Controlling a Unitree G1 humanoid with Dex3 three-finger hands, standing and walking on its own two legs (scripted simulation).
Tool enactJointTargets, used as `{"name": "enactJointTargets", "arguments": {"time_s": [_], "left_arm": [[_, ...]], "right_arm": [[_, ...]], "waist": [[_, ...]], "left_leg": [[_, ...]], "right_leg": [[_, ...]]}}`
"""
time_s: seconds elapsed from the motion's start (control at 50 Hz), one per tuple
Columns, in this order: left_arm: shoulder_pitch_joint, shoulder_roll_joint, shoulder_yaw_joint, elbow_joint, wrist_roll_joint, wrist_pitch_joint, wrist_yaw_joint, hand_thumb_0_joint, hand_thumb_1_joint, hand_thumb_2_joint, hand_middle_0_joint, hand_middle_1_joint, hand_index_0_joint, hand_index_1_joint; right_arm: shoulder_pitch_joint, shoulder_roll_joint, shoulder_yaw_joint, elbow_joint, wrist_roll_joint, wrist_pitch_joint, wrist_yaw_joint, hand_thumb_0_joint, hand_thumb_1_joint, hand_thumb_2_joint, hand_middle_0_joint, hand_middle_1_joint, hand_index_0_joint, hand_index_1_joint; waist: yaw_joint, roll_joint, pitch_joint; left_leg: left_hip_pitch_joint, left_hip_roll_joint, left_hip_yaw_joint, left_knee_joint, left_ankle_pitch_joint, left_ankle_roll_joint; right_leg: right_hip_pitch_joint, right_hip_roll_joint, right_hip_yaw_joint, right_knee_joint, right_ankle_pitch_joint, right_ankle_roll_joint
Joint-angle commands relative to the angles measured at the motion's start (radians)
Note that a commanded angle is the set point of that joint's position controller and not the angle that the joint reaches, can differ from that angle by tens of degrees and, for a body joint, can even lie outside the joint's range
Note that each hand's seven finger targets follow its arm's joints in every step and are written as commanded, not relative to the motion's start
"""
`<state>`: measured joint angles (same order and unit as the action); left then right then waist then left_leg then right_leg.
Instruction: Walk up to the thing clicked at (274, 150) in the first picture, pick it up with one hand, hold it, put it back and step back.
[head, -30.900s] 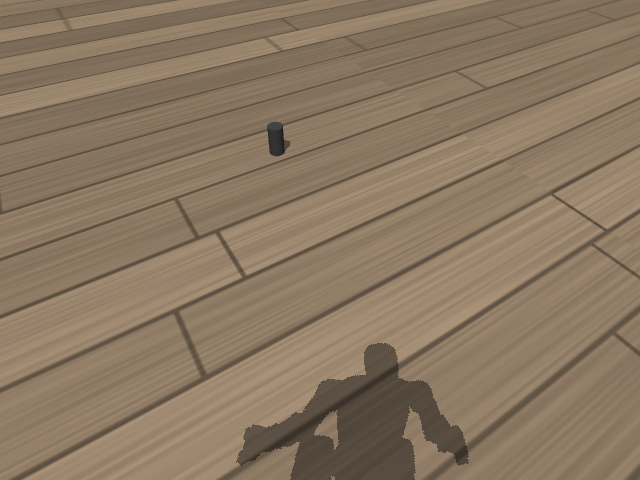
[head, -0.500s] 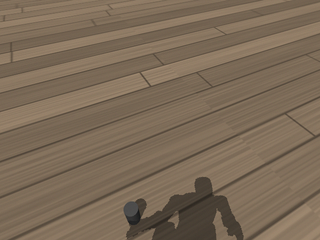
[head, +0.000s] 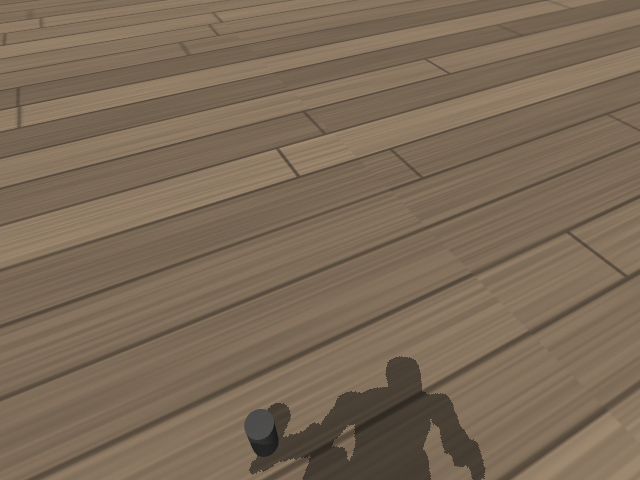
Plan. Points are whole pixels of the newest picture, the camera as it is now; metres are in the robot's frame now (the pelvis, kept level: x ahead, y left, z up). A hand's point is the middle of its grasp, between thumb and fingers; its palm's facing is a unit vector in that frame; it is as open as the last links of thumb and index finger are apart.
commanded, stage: stand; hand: left
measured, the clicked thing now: (262, 433) +0.41 +0.18 -0.71
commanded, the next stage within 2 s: step back in 0.18 s
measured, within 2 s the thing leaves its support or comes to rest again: neither
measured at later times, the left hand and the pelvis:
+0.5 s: hand out of the picture +0.08 +0.31 -0.19, palm faces -0.03 -0.93 -0.37, open 7.4 cm; pelvis -0.05 +0.05 -0.03, yaw +1 degrees
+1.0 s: hand out of the picture +0.00 +0.32 -0.16, palm faces -0.07 -0.92 -0.39, open 7.3 cm; pelvis -0.12 +0.07 -0.02, yaw -4 degrees
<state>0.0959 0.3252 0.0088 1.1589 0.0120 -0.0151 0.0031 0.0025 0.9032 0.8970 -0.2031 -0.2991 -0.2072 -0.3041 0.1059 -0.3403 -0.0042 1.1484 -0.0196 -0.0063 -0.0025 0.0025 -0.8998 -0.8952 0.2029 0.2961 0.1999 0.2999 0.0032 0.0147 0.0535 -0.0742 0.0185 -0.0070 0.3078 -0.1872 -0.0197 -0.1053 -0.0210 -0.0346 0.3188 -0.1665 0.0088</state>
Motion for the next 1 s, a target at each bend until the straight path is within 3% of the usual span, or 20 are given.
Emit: {"name": "enactJointTargets", "arguments": {"time_s": [0.0,0.14,0.16,0.22,0.32,0.42,0.44,0.46,0.48,0.52,0.62,0.68,0.74,0.82,0.86,0.88,0.9,0.92,0.94,0.98], "left_arm": [[-0.049,0.216,0.039,-0.064,0.0,-0.019,0.015,0.0,0.9,0.9,-0.2,-0.3,-0.2,-0.3],[-0.048,0.221,0.039,-0.065,0.0,-0.015,0.013,0.0,0.9,0.9,-0.2,-0.3,-0.2,-0.3],[-0.029,0.285,0.091,-0.091,-0.016,-0.007,0.016,0.0,0.9,0.9,-0.2,-0.3,-0.2,-0.3],[-0.002,0.284,0.101,-0.129,-0.017,-0.002,0.021,0.0,0.9,0.9,-0.2,-0.3,-0.2,-0.3],[-0.094,0.326,0.123,-0.24,0.015,0.012,0.026,0.0,0.9,0.9,-0.2,-0.3,-0.2,-0.3],[-0.149,0.286,0.105,-0.306,0.014,0.031,0.025,0.0,0.9,0.9,-0.2,-0.3,-0.2,-0.3],[-0.116,0.262,0.1,-0.315,0.005,0.042,0.022,0.0,0.9,0.9,-0.2,-0.3,-0.2,-0.3],[-0.102,0.217,0.093,-0.327,-0.008,0.05,0.022,0.0,0.9,0.9,-0.2,-0.3,-0.2,-0.3],[-0.092,0.198,0.094,-0.329,-0.01,0.058,0.029,0.0,0.9,0.9,-0.2,-0.3,-0.2,-0.3],[-0.046,0.2,0.092,-0.324,0.0,0.064,0.041,0.0,0.9,0.9,-0.2,-0.3,-0.2,-0.3],[0.012,0.227,0.096,-0.316,-0.008,0.068,0.038,0.0,0.9,0.9,-0.2,-0.3,-0.2,-0.3],[-0.011,0.219,0.097,-0.34,0.002,0.055,0.037,0.0,0.9,0.9,-0.2,-0.3,-0.2,-0.3],[-0.041,0.219,0.099,-0.365,0.003,0.046,0.033,0.0,0.9,0.9,-0.2,-0.3,-0.2,-0.3],[0.043,0.203,0.104,-0.34,0.012,0.04,0.027,0.0,0.9,0.9,-0.2,-0.3,-0.2,-0.3],[0.09,0.216,0.111,-0.32,0.019,0.031,0.026,0.0,0.9,0.9,-0.2,-0.3,-0.2,-0.3],[0.088,0.255,0.122,-0.328,0.024,0.024,0.026,0.0,0.9,0.9,-0.2,-0.3,-0.2,-0.3],[0.044,0.309,0.135,-0.354,0.016,0.026,0.024,0.0,0.9,0.9,-0.2,-0.3,-0.2,-0.3],[0.016,0.329,0.137,-0.382,0.014,0.025,0.023,0.0,0.9,0.9,-0.2,-0.3,-0.2,-0.3],[-0.001,0.319,0.136,-0.409,0.02,0.02,0.025,0.0,0.9,0.9,-0.2,-0.3,-0.2,-0.3],[-0.033,0.262,0.129,-0.428,0.003,0.027,0.029,0.0,0.9,0.9,-0.2,-0.3,-0.2,-0.3]], "right_arm": [[-0.027,-0.204,-0.038,-0.059,0.002,-0.02,-0.015,0.0,-0.9,-0.9,0.2,0.3,0.2,0.3],[-0.029,-0.199,-0.035,-0.056,0.003,-0.019,-0.013,0.0,-0.9,-0.9,0.2,0.3,0.2,0.3],[-0.06,-0.256,-0.056,-0.078,0.006,0.0,-0.007,0.0,-0.9,-0.9,0.2,0.3,0.2,0.3],[-0.024,-0.225,-0.058,-0.113,0.021,0.01,-0.003,0.0,-0.9,-0.9,0.2,0.3,0.2,0.3],[0.06,-0.213,-0.08,-0.152,0.011,0.05,0.008,0.0,-0.9,-0.9,0.2,0.3,0.2,0.3],[0.129,-0.216,-0.092,-0.184,0.016,0.035,0.007,0.0,-0.9,-0.9,0.2,0.3,0.2,0.3],[0.118,-0.228,-0.096,-0.197,0.002,0.027,0.001,0.0,-0.9,-0.9,0.2,0.3,0.2,0.3],[0.098,-0.295,-0.114,-0.204,-0.016,0.022,-0.005,0.0,-0.9,-0.9,0.2,0.3,0.2,0.3],[0.094,-0.34,-0.126,-0.216,-0.024,0.018,-0.01,0.0,-0.9,-0.9,0.2,0.3,0.2,0.3],[0.08,-0.357,-0.129,-0.255,-0.019,0.015,-0.017,0.0,-0.9,-0.9,0.2,0.3,0.2,0.3],[-0.002,-0.251,-0.112,-0.292,-0.014,0.015,-0.046,0.0,-0.9,-0.9,0.2,0.3,0.2,0.3],[0.063,-0.237,-0.116,-0.298,-0.005,0.014,-0.052,0.0,-0.9,-0.9,0.2,0.3,0.2,0.3],[0.112,-0.246,-0.121,-0.301,-0.004,0.017,-0.051,0.0,-0.9,-0.9,0.2,0.3,0.2,0.3],[0.054,-0.26,-0.121,-0.323,0.008,0.024,-0.044,0.0,-0.9,-0.9,0.2,0.3,0.2,0.3],[0.01,-0.254,-0.116,-0.338,0.019,0.025,-0.038,0.0,-0.9,-0.9,0.2,0.3,0.2,0.3],[0.002,-0.232,-0.108,-0.346,0.027,0.024,-0.036,0.0,-0.9,-0.9,0.2,0.3,0.2,0.3],[-0.005,-0.212,-0.103,-0.349,0.033,0.025,-0.035,0.0,-0.9,-0.9,0.2,0.3,0.2,0.3],[-0.003,-0.209,-0.103,-0.341,0.028,0.035,-0.042,0.0,-0.9,-0.9,0.2,0.3,0.2,0.3],[0.029,-0.232,-0.109,-0.332,0.021,0.039,-0.04,0.0,-0.9,-0.9,0.2,0.3,0.2,0.3],[0.058,-0.232,-0.1,-0.312,0.023,0.038,-0.031,0.0,-0.9,-0.9,0.2,0.3,0.2,0.3]], "waist": [[-0.003,-0.014,-0.09],[-0.001,-0.019,-0.055],[0.004,-0.033,0.043],[-0.008,-0.062,-0.038],[-0.024,-0.203,-0.093],[-0.056,-0.17,-0.133],[-0.047,-0.062,-0.112],[-0.031,0.155,-0.11],[-0.027,0.19,-0.09],[-0.04,0.182,-0.12],[0.018,0.132,-0.112],[-0.025,0.113,-0.119],[-0.056,0.091,-0.104],[-0.021,0.093,-0.129],[0.008,0.007,-0.139],[0.004,-0.091,-0.155],[0.014,-0.228,-0.114],[0.029,-0.31,-0.071],[0.017,-0.286,-0.045],[-0.005,-0.147,-0.025]], "left_leg": [[-0.018,0.112,-0.072,-0.04,0.188,0.03],[-0.026,0.112,-0.078,-0.062,0.125,0.026],[-0.111,0.093,-0.085,0.056,0.238,0.058],[-0.107,0.058,-0.044,0.171,0.228,0.061],[-0.163,-0.061,-0.026,0.589,-0.328,0.057],[-0.148,-0.018,-0.025,0.286,-0.084,0.059],[-0.145,0.038,-0.088,0.112,0.145,0.047],[-0.092,0.162,-0.28,0.061,0.422,0.065],[0.016,0.233,-0.38,0.07,0.609,0.114],[-0.007,0.287,-0.392,0.11,0.727,0.153],[0.098,0.139,-0.183,0.169,0.635,0.055],[0.162,0.179,-0.21,0.198,0.65,0.128],[0.163,0.18,-0.204,0.207,0.633,0.128],[0.072,0.197,-0.222,0.237,0.483,0.159],[-0.059,0.167,-0.198,0.294,0.341,0.139],[-0.172,0.098,-0.156,0.371,0.212,0.103],[-0.257,-0.054,-0.08,0.541,0.023,0.035],[-0.281,-0.121,-0.07,0.711,-0.418,0.009],[-0.282,-0.094,-0.143,0.824,-0.477,0.008],[-0.309,-0.137,-0.155,0.875,-0.403,0.013]], "right_leg": [[0.054,-0.123,0.095,-0.03,0.203,-0.021],[0.024,-0.115,0.091,-0.044,0.111,-0.022],[-0.059,-0.105,0.11,0.032,0.249,-0.031],[-0.039,-0.139,0.133,0.048,0.326,-0.082],[-0.179,-0.351,0.316,0.005,0.261,-0.271],[-0.131,-0.226,0.176,0.215,0.254,-0.149],[-0.139,-0.149,0.125,0.309,0.172,-0.1],[-0.245,0.001,0.066,0.475,-0.016,-0.054],[-0.418,0.126,0.119,0.567,-0.391,-0.043],[-0.417,0.127,0.211,0.706,-0.459,-0.035],[-0.448,0.12,0.212,0.763,-0.246,-0.034],[-0.423,0.093,0.181,0.641,-0.278,-0.001],[-0.373,0.076,0.149,0.486,-0.282,-0.005],[-0.219,0.051,0.09,0.254,-0.178,-0.038],[-0.07,0.024,0.138,0.139,0.097,-0.069],[0.006,-0.06,0.254,0.157,0.271,-0.118],[-0.035,-0.214,0.449,0.115,0.372,-0.25],[-0.112,-0.36,0.59,0.061,0.432,-0.356],[-0.16,-0.377,0.616,0.063,0.467,-0.372],[-0.168,-0.261,0.389,0.078,0.463,-0.305]]}}
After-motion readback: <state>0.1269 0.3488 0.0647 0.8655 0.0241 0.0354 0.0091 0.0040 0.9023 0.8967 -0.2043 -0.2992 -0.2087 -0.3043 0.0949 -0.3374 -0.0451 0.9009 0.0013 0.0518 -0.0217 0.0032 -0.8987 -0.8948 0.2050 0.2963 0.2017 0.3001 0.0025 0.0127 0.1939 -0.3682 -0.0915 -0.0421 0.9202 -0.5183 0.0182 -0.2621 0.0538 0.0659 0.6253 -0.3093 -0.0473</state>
